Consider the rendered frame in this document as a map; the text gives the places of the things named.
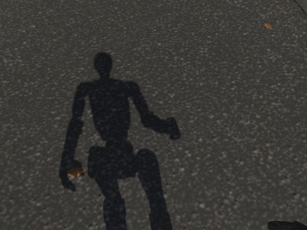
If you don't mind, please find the robot right hand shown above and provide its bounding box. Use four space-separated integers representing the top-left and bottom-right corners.
268 220 307 230

